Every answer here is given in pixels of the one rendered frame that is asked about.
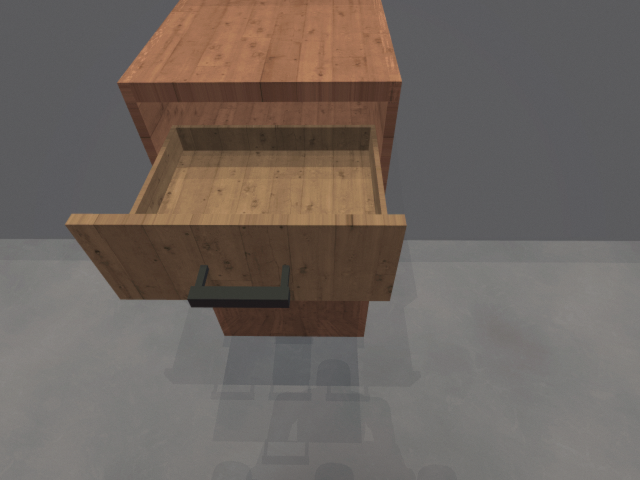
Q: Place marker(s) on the drawer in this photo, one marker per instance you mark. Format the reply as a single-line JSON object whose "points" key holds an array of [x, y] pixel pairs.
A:
{"points": [[246, 200]]}

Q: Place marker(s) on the handle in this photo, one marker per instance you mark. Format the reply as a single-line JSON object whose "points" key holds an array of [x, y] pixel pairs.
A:
{"points": [[239, 296]]}

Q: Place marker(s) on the cabinet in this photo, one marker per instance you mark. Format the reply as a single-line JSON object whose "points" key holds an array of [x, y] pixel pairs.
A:
{"points": [[270, 62]]}

